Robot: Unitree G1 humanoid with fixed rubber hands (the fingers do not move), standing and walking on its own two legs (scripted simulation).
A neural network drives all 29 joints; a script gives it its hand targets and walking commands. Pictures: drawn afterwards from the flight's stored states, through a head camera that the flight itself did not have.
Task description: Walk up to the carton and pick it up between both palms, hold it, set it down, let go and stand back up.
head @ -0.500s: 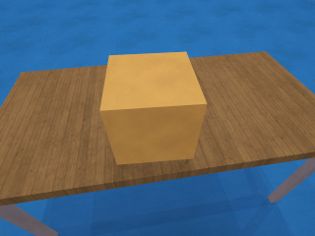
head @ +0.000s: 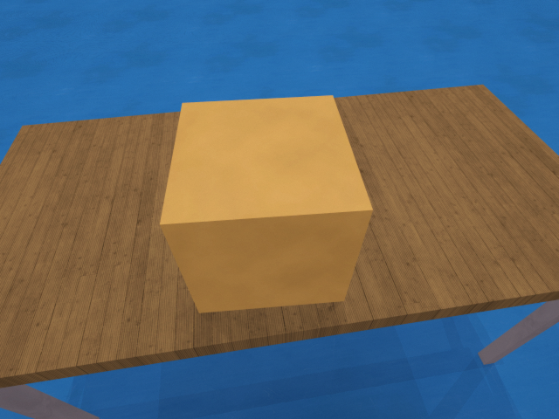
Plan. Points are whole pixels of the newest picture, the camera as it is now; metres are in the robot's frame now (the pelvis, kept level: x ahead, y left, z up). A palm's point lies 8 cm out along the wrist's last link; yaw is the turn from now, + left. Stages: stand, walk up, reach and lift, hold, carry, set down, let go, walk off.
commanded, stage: stand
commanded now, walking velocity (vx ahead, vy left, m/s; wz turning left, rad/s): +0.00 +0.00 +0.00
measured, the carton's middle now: (265, 204) +0.46 +0.05 +0.02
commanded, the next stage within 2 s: none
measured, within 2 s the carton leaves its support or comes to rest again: neither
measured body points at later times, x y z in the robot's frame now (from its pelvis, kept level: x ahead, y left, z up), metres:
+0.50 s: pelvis +0.01 +0.01 +0.00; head +0.02 +0.02 +0.45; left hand +0.03 +0.26 -0.15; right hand +0.07 -0.23 -0.14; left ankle +0.02 +0.14 -0.73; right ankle -0.07 -0.12 -0.73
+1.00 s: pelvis +0.00 +0.03 +0.00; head +0.01 +0.04 +0.45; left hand -0.02 +0.26 -0.15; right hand +0.02 -0.21 -0.15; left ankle +0.02 +0.14 -0.73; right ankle -0.07 -0.12 -0.73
